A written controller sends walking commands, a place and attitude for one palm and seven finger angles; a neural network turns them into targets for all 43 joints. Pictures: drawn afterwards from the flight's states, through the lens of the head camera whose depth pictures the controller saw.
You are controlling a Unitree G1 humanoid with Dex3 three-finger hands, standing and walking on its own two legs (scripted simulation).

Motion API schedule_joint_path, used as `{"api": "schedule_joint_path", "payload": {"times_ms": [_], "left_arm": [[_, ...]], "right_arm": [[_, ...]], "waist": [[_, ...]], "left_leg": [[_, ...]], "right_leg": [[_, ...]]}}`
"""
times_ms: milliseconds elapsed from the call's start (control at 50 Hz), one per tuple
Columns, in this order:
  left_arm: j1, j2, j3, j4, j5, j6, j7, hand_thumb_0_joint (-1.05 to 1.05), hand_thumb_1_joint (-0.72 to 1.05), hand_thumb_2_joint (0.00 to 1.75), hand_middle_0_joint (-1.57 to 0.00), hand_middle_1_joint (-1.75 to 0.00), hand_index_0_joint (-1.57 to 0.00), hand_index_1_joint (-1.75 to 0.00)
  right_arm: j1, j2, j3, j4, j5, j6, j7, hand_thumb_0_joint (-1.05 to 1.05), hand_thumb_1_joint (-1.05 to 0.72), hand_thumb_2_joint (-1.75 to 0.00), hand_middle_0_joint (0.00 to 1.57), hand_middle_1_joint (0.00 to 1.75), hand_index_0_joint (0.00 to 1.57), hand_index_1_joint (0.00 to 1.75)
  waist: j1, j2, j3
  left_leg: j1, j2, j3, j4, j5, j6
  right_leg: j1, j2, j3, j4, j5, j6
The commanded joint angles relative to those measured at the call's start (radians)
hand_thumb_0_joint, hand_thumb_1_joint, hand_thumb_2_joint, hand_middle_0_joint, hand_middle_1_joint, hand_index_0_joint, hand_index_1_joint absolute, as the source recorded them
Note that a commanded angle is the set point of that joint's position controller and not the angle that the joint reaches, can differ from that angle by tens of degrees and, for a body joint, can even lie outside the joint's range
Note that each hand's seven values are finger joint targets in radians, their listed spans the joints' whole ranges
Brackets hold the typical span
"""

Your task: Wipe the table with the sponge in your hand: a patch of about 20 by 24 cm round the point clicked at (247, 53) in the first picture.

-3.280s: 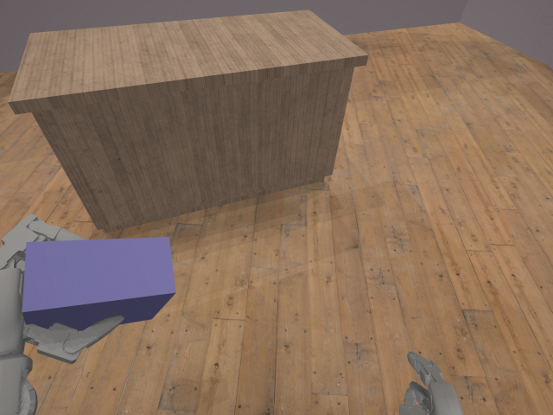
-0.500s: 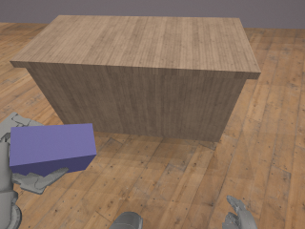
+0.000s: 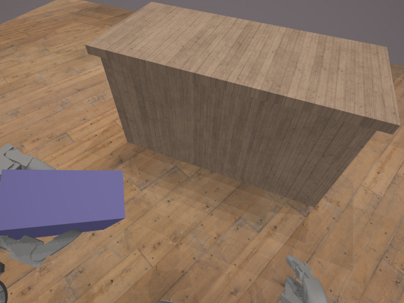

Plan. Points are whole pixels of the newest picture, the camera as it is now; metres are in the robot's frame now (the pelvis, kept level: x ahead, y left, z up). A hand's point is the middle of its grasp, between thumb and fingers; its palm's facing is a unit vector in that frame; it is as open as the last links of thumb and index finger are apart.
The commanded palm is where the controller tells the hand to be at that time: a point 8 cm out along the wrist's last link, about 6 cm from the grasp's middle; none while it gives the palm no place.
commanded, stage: walk to a spot facing it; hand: left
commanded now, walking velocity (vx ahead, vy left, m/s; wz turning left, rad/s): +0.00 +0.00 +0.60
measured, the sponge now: (81, 204) +0.22 +0.20 +0.16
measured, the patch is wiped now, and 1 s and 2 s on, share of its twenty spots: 0.00 0.00 0.00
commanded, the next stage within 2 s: turn to face it in 1.68 s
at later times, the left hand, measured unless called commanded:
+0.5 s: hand out of the picture +0.05 +0.28 +0.18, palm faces +0.69 -0.63 -0.35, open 10.7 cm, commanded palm -0.01 +0.30 +0.18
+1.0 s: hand out of the picture +0.04 +0.27 +0.17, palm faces +0.75 -0.50 -0.43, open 10.7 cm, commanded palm -0.02 +0.28 +0.18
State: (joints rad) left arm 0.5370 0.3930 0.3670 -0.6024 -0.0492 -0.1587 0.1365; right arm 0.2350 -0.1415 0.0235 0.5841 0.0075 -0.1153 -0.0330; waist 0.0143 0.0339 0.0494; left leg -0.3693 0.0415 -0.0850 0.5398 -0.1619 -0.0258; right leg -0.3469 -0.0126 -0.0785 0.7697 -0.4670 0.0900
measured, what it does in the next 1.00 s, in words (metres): steps on the spot, turning left: right foot, then left foot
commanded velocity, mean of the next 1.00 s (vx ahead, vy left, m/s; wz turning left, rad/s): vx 0.32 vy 0.00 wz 0.41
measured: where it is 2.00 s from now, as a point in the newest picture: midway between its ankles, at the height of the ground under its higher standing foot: outside the picture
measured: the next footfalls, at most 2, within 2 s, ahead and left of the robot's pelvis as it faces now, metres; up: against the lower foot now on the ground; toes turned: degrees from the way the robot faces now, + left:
right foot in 0.06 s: +0.03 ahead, -0.12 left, +0.00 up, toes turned -2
left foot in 0.44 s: -0.07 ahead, +0.12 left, +0.00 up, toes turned +24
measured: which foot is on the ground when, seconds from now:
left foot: down 0.00-0.06, up 0.08-0.42, down 0.44-0.74, up 0.76-1.00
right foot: up 0.00-0.04, down 0.06-0.42, up 0.44-0.72, down 0.74-1.00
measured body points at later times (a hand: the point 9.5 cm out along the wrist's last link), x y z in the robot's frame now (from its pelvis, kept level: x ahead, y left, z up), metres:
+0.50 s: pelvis -0.07 -0.02 -0.01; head -0.07 +0.00 +0.44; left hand +0.01 +0.31 +0.20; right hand +0.17 -0.22 -0.07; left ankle -0.11 +0.11 -0.73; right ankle -0.02 -0.13 -0.69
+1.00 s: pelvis -0.02 -0.04 +0.01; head +0.00 -0.03 +0.46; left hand +0.00 +0.29 +0.19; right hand +0.25 -0.18 -0.08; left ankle -0.04 +0.10 -0.69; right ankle +0.05 -0.13 -0.73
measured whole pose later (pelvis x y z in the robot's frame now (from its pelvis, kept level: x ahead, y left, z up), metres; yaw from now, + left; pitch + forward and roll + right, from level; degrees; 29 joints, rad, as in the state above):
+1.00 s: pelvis -0.02 -0.04 +0.01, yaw +31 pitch -1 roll +2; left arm 0.49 0.36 0.33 -0.51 -0.01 -0.18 0.15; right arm 0.22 -0.24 -0.03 0.63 -0.01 -0.06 -0.07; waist 0.02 -0.04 0.05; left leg -0.44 0.07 0.13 0.82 -0.37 -0.01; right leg -0.23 -0.14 -0.22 0.50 -0.24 -0.01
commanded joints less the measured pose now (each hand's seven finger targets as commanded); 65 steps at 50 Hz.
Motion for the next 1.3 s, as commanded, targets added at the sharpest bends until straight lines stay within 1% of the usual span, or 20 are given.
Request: {"api": "schedule_joint_path", "payload": {"times_ms": [0, 40, 60, 160, 320, 380, 420, 440, 540, 660, 700, 740, 760, 860, 1020, 1040, 1060, 1100, 1200, 1280], "left_arm": [[-0.124, 0.146, 0.116, -0.144, -0.011, -0.045, 0.019, 0.00, 0.10, 1.30, -1.20, -1.60, -1.20, -1.60], [-0.177, 0.228, 0.145, -0.106, 0.007, -0.024, 0.036, 0.00, 0.10, 1.30, -1.20, -1.60, -1.20, -1.60], [-0.215, 0.189, 0.117, -0.103, -0.018, -0.017, 0.043, 0.00, 0.10, 1.30, -1.20, -1.60, -1.20, -1.60], [-0.178, 0.168, 0.098, -0.079, 0.007, -0.044, 0.028, 0.00, 0.10, 1.30, -1.20, -1.60, -1.20, -1.60], [-0.122, 0.149, 0.106, -0.154, 0.003, -0.056, 0.067, 0.00, 0.10, 1.30, -1.20, -1.60, -1.20, -1.60], [-0.188, 0.132, 0.084, -0.200, -0.007, -0.060, 0.077, 0.00, 0.10, 1.30, -1.20, -1.60, -1.20, -1.60], [-0.222, 0.108, 0.049, -0.248, 0.005, -0.099, 0.073, 0.00, 0.10, 1.30, -1.20, -1.60, -1.20, -1.60], [-0.255, 0.166, 0.091, -0.190, 0.041, -0.123, 0.057, 0.00, 0.10, 1.30, -1.20, -1.60, -1.20, -1.60], [-0.203, 0.106, 0.054, -0.206, 0.037, -0.119, 0.027, 0.00, 0.10, 1.30, -1.20, -1.60, -1.20, -1.60], [-0.215, 0.085, 0.045, -0.068, 0.031, -0.097, 0.026, 0.00, 0.10, 1.30, -1.20, -1.60, -1.20, -1.60], [-0.224, 0.106, 0.050, -0.012, 0.044, -0.073, 0.030, 0.00, 0.10, 1.30, -1.20, -1.60, -1.20, -1.60], [-0.277, 0.214, 0.121, -0.047, 0.027, -0.071, 0.039, 0.00, 0.10, 1.30, -1.20, -1.60, -1.20, -1.60], [-0.282, 0.203, 0.122, -0.040, 0.028, -0.080, 0.034, 0.00, 0.10, 1.30, -1.20, -1.60, -1.20, -1.60], [-0.217, 0.168, 0.108, -0.110, 0.025, -0.102, 0.023, 0.00, 0.10, 1.30, -1.20, -1.60, -1.20, -1.60], [-0.178, 0.132, 0.088, -0.185, 0.017, -0.096, 0.077, 0.00, 0.10, 1.30, -1.20, -1.60, -1.20, -1.60], [-0.192, 0.133, 0.086, -0.196, 0.019, -0.104, 0.076, 0.00, 0.10, 1.30, -1.20, -1.60, -1.20, -1.60], [-0.207, 0.109, 0.076, -0.213, 0.021, -0.116, 0.075, 0.00, 0.10, 1.30, -1.20, -1.60, -1.20, -1.60], [-0.238, 0.192, 0.115, -0.158, 0.050, -0.146, 0.061, 0.00, 0.10, 1.30, -1.20, -1.60, -1.20, -1.60], [-0.110, 0.121, 0.090, -0.254, 0.036, -0.138, 0.040, 0.00, 0.10, 1.30, -1.20, -1.60, -1.20, -1.60], [-0.098, 0.103, 0.083, -0.169, 0.026, -0.130, 0.034, 0.00, 0.10, 1.30, -1.20, -1.60, -1.20, -1.60]], "right_arm": [[-0.099, -0.173, -0.064, -0.126, 0.003, -0.042, -0.020, 0.00, -0.90, -0.90, 0.20, 0.30, 0.20, 0.30], [-0.121, -0.124, -0.049, -0.141, 0.004, -0.020, -0.024, 0.00, -0.90, -0.90, 0.20, 0.30, 0.20, 0.30], [-0.109, -0.168, -0.070, -0.124, -0.001, -0.033, -0.031, 0.00, -0.90, -0.90, 0.20, 0.30, 0.20, 0.30], [-0.165, -0.151, -0.051, -0.105, -0.016, 0.002, -0.050, 0.00, -0.90, -0.90, 0.20, 0.30, 0.20, 0.30], [-0.122, -0.149, -0.064, -0.157, -0.033, -0.005, -0.060, 0.00, -0.90, -0.90, 0.20, 0.30, 0.20, 0.30], [-0.054, -0.162, -0.068, -0.157, -0.027, -0.010, -0.064, 0.00, -0.90, -0.90, 0.20, 0.30, 0.20, 0.30], [-0.063, -0.203, -0.075, -0.160, -0.020, -0.036, -0.052, 0.00, -0.90, -0.90, 0.20, 0.30, 0.20, 0.30], [-0.066, -0.186, -0.075, -0.124, -0.011, -0.045, -0.038, 0.00, -0.90, -0.90, 0.20, 0.30, 0.20, 0.30], [-0.088, -0.175, -0.080, -0.100, 0.005, -0.065, -0.021, 0.00, -0.90, -0.90, 0.20, 0.30, 0.20, 0.30], [-0.106, -0.170, -0.058, -0.076, -0.009, -0.059, -0.034, 0.00, -0.90, -0.90, 0.20, 0.30, 0.20, 0.30], [-0.105, -0.151, -0.051, -0.072, -0.009, -0.039, -0.039, 0.00, -0.90, -0.90, 0.20, 0.30, 0.20, 0.30], [-0.165, -0.152, -0.059, -0.096, -0.010, -0.037, -0.040, 0.00, -0.90, -0.90, 0.20, 0.30, 0.20, 0.30], [-0.163, -0.154, -0.061, -0.087, -0.022, -0.036, -0.035, 0.00, -0.90, -0.90, 0.20, 0.30, 0.20, 0.30], [-0.164, -0.148, -0.051, -0.082, -0.013, 0.001, -0.035, 0.00, -0.90, -0.90, 0.20, 0.30, 0.20, 0.30], [-0.082, -0.154, -0.075, -0.139, -0.014, -0.013, -0.058, 0.00, -0.90, -0.90, 0.20, 0.30, 0.20, 0.30], [-0.069, -0.176, -0.087, -0.143, -0.007, -0.015, -0.066, 0.00, -0.90, -0.90, 0.20, 0.30, 0.20, 0.30], [-0.068, -0.205, -0.094, -0.150, -0.002, -0.014, -0.063, 0.00, -0.90, -0.90, 0.20, 0.30, 0.20, 0.30], [-0.092, -0.182, -0.087, -0.127, -0.002, -0.032, -0.043, 0.00, -0.90, -0.90, 0.20, 0.30, 0.20, 0.30], [-0.088, -0.169, -0.088, -0.108, 0.004, -0.060, -0.021, 0.00, -0.90, -0.90, 0.20, 0.30, 0.20, 0.30], [-0.086, -0.166, -0.076, -0.095, -0.007, -0.068, -0.028, 0.00, -0.90, -0.90, 0.20, 0.30, 0.20, 0.30]], "waist": [[0.007, 0.147, -0.148], [0.005, -0.295, -0.107], [0.004, -0.303, -0.102], [-0.007, -0.162, -0.060], [0.038, -0.187, -0.139], [-0.029, -0.051, -0.194], [-0.041, 0.391, -0.142], [-0.037, 0.283, -0.103], [-0.009, 0.247, -0.022], [0.002, 0.196, -0.051], [0.007, 0.011, -0.079], [0.032, -0.351, -0.082], [0.013, -0.295, -0.057], [-0.008, -0.196, -0.061], [-0.009, -0.082, -0.143], [-0.023, 0.032, -0.145], [-0.034, 0.279, -0.147], [-0.026, 0.318, -0.108], [-0.011, 0.221, -0.120], [-0.014, 0.212, -0.105]], "left_leg": [[-0.039, 0.119, -0.141, -0.128, -0.103, 0.115], [-0.249, -0.080, 0.080, 0.356, -0.372, -0.013], [-0.201, -0.058, 0.036, 0.573, -0.329, -0.021], [-0.196, 0.001, 0.111, 0.643, -0.217, -0.043], [-0.052, 0.008, 0.243, 0.116, -0.335, 0.014], [0.221, -0.027, 0.246, -0.129, -0.222, 0.053], [0.478, 0.364, -0.374, -0.254, 0.160, 0.257], [0.391, 0.428, -0.486, -0.282, 0.045, 0.308], [0.081, 0.220, -0.112, -0.296, -0.251, 0.219], [-0.027, 0.166, -0.033, -0.202, -0.444, 0.157], [-0.146, 0.083, 0.041, 0.088, -0.464, 0.109], [-0.399, -0.035, 0.092, 0.654, -0.419, 0.033], [-0.368, 0.004, 0.038, 0.743, -0.329, 0.024], [-0.178, 0.060, 0.141, 0.514, -0.183, 0.000], [0.171, -0.015, 0.291, -0.064, -0.145, 0.030], [0.285, 0.032, 0.207, -0.115, -0.149, 0.061], [0.379, 0.212, -0.100, -0.218, -0.128, 0.148], [0.354, 0.420, -0.460, -0.312, -0.149, 0.287], [0.269, 0.268, -0.071, -0.263, 0.005, 0.207], [0.169, 0.248, 0.049, -0.278, 0.004, 0.175]], "right_leg": [[0.253, 0.005, -0.003, -0.352, 0.130, -0.025], [0.243, -0.410, 0.460, -0.575, 0.144, -0.196], [0.114, -0.444, 0.432, -0.581, 0.176, -0.202], [0.127, -0.325, 0.070, -0.516, 0.333, -0.183], [0.247, -0.383, 0.097, -0.469, 0.130, -0.225], [0.115, -0.303, -0.003, -0.184, 0.098, -0.138], [-0.368, -0.059, -0.101, 0.361, -0.159, -0.025], [-0.453, -0.117, 0.034, 0.474, -0.126, -0.047], [-0.220, -0.114, -0.014, 0.267, 0.078, -0.030], [0.154, -0.006, -0.134, -0.182, 0.096, -0.020], [0.301, -0.085, 0.002, -0.351, -0.008, -0.071], [0.331, -0.488, 0.624, -0.612, -0.219, -0.259], [0.226, -0.479, 0.636, -0.633, -0.296, -0.270], [0.095, -0.360, 0.122, -0.581, -0.052, -0.209], [0.152, -0.277, -0.001, -0.328, 0.017, -0.171], [0.052, -0.228, -0.030, -0.162, 0.045, -0.135], [-0.118, -0.103, -0.112, 0.118, 0.005, -0.074], [-0.350, -0.096, 0.043, 0.428, -0.134, -0.079], [-0.302, -0.123, -0.011, 0.295, 0.081, -0.048], [-0.099, -0.078, -0.089, 0.033, 0.123, -0.039]]}}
